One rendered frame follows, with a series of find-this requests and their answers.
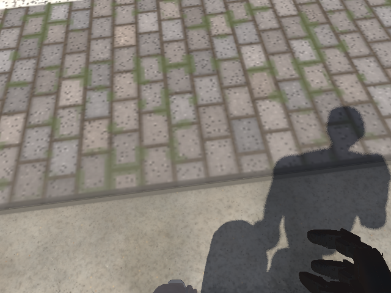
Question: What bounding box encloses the left robot shin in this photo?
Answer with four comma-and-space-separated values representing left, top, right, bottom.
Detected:
168, 280, 186, 288

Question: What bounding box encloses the right robot hand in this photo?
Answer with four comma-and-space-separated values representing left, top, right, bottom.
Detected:
299, 228, 391, 293

